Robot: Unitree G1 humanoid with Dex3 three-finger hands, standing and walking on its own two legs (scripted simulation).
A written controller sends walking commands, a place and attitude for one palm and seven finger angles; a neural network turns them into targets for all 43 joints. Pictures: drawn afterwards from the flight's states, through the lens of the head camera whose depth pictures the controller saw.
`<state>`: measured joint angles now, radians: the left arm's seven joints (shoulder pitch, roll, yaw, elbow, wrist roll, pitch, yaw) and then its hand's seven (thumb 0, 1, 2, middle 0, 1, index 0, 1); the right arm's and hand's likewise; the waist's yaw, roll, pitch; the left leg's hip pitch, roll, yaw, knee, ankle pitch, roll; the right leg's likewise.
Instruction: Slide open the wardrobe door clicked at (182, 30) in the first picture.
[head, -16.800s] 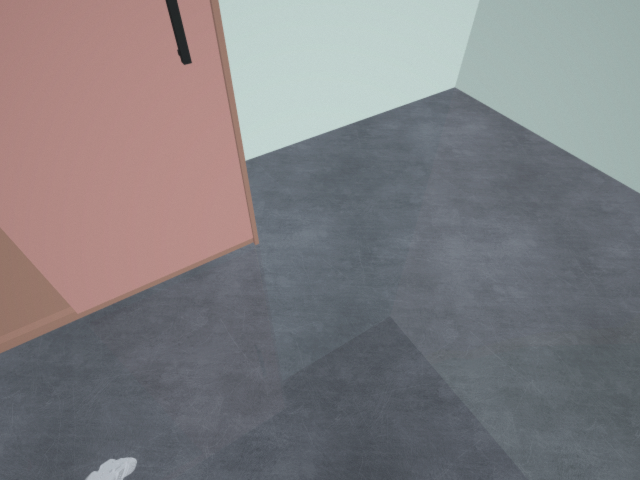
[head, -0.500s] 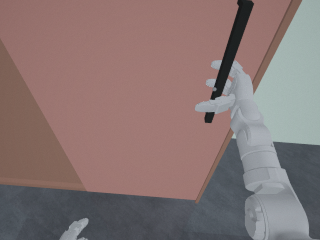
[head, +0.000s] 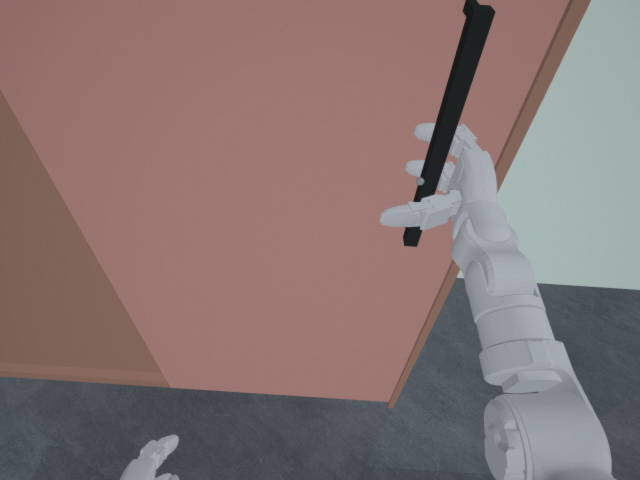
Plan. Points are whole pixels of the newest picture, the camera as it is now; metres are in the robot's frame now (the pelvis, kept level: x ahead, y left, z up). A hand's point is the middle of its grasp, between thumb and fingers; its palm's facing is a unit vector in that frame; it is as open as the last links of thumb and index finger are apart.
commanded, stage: slide the fingers in behind the handle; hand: right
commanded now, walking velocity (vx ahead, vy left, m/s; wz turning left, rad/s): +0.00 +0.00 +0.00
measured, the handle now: (435, 145) +0.49 -0.10 +0.20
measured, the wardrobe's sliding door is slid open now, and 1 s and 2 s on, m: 0.00 0.00 0.00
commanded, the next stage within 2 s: grip the handle and tug to test in 0.06 s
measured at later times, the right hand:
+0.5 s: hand (420, 181) +0.43 -0.08 +0.19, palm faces -0.02 +1.00 +0.01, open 11.4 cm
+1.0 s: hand (420, 179) +0.43 -0.08 +0.19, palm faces +0.00 +1.00 +0.00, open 5.6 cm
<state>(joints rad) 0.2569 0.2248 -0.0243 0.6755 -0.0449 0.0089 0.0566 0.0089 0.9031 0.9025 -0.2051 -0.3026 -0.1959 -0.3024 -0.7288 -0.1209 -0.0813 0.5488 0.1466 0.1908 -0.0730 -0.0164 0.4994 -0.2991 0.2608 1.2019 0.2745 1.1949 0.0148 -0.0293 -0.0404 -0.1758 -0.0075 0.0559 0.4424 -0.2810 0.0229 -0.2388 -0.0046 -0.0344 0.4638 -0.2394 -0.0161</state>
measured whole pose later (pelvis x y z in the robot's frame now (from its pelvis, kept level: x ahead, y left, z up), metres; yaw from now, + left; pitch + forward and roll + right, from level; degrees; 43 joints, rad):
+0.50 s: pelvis +0.00 +0.00 +0.00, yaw +0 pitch +1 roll +0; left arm 0.27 0.23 -0.02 0.68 -0.04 0.00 0.05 0.01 0.90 0.90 -0.21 -0.30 -0.20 -0.30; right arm -0.73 -0.13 -0.09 0.57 0.15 0.16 -0.05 -0.01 0.09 -0.48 0.30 1.26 0.31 1.24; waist 0.02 -0.03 -0.04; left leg -0.18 -0.01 0.06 0.44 -0.28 0.03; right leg -0.24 -0.01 -0.03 0.46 -0.24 -0.01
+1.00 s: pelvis +0.00 +0.00 +0.00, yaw -1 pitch +1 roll +0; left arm 0.26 0.22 -0.02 0.69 -0.04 0.00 0.05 0.01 0.90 0.90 -0.20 -0.30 -0.20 -0.30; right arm -0.75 -0.12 -0.07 0.58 0.15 0.18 -0.08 0.00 -0.74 -0.82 0.37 1.36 0.38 1.36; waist 0.01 -0.03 -0.04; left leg -0.18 -0.01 0.06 0.44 -0.29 0.02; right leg -0.25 0.00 -0.02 0.47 -0.24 -0.01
